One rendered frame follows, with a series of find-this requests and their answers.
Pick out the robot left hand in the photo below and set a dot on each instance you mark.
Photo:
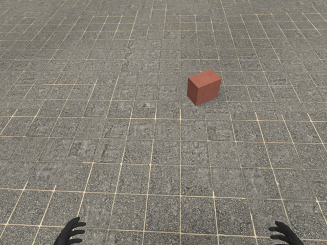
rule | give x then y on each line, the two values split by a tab
66	233

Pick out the robot right hand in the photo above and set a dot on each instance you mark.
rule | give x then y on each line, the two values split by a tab
290	237

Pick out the carton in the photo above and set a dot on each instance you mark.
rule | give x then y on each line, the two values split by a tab
203	87

